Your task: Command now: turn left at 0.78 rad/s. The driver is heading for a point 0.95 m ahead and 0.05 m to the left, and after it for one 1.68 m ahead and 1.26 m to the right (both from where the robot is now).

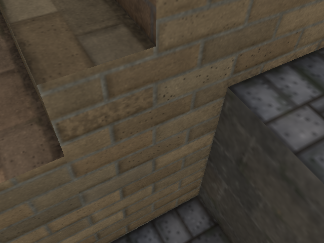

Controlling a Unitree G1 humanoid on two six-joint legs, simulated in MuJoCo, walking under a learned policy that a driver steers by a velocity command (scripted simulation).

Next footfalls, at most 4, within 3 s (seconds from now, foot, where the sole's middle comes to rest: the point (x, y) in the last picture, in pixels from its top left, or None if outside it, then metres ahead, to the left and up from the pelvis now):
0.38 right None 0.13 -0.09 -0.75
1.10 right None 0.01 -0.15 -0.75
1.50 left None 0.04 0.13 -0.75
1.96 right None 0.14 -0.07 -0.75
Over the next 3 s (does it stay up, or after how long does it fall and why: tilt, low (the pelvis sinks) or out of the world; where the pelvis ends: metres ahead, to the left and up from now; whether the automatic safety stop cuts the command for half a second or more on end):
stays up -0.02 0.03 0.02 its command is cut before an obstacle from the start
